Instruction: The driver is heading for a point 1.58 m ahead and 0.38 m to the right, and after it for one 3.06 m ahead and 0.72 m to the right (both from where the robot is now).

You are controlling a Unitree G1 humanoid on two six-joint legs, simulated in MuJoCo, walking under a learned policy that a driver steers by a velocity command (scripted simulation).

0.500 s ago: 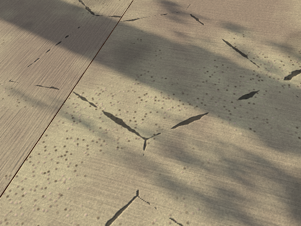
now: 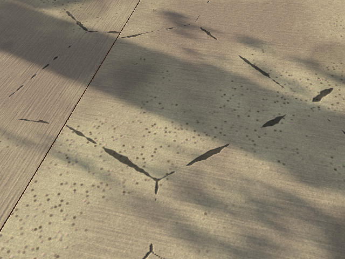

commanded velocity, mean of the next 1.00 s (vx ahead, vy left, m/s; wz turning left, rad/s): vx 0.08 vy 0.00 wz -0.38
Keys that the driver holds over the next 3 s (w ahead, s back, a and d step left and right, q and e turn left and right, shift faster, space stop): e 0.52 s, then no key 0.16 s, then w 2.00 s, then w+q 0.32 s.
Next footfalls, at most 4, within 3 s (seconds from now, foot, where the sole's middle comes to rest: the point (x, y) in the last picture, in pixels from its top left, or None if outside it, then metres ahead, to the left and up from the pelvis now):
0.04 right None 0.03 -0.09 -0.77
0.50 left None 0.08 0.10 -0.77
0.92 right None -0.01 -0.08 -0.77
1.36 left None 0.39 -0.03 -0.77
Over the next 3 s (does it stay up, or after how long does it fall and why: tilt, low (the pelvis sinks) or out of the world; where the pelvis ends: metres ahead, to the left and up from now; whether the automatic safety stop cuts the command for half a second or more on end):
stays up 1.04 -0.40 -0.01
